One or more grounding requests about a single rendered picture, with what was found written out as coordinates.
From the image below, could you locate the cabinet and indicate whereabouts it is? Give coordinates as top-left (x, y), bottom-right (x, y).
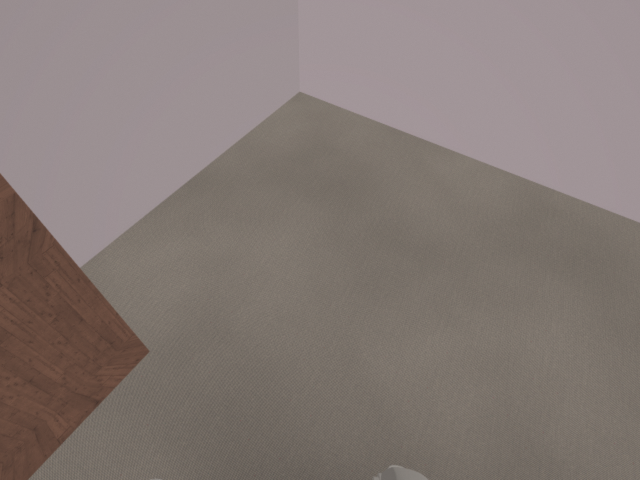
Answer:
top-left (0, 174), bottom-right (150, 480)

